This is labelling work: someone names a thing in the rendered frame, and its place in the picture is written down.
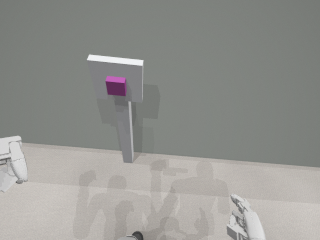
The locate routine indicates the left robot hand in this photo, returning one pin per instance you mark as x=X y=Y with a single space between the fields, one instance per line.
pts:
x=12 y=156

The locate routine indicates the button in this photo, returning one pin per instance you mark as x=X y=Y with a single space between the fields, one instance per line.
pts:
x=116 y=85

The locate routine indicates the right robot hand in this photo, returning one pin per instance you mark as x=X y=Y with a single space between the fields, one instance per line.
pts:
x=249 y=227

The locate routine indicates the panel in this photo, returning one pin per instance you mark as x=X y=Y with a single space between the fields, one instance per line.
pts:
x=132 y=69

